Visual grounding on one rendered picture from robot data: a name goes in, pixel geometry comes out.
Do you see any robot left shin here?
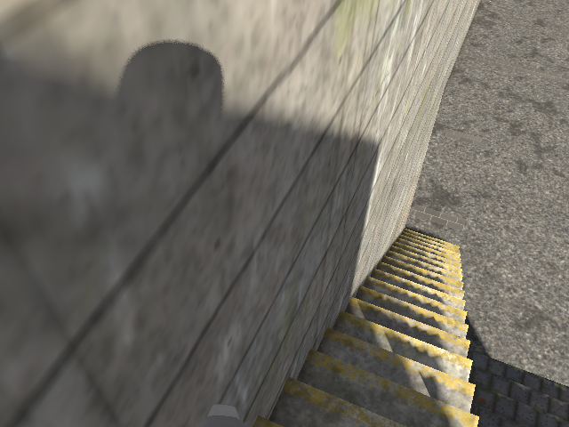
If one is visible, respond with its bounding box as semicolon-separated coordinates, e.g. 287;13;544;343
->
196;404;240;427

